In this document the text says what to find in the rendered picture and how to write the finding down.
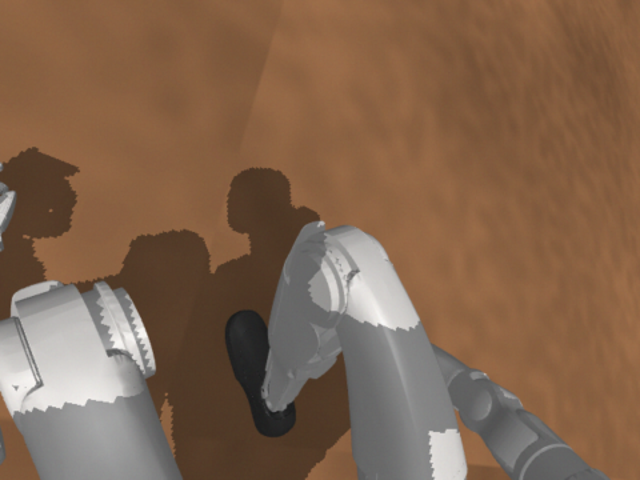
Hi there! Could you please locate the right robot arm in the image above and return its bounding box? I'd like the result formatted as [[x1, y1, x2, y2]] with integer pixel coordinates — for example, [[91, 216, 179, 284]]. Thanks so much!
[[448, 369, 611, 480]]

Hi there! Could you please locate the right robot hand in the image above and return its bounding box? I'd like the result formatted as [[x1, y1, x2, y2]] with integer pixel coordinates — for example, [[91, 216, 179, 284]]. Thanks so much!
[[431, 343, 470, 388]]

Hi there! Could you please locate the left robot hand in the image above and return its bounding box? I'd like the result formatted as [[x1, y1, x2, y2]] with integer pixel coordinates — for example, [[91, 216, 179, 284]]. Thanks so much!
[[0, 162, 17, 251]]

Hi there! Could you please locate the right robot foot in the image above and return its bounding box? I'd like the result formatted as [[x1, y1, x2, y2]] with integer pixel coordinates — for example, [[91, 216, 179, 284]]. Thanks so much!
[[225, 310, 296, 437]]

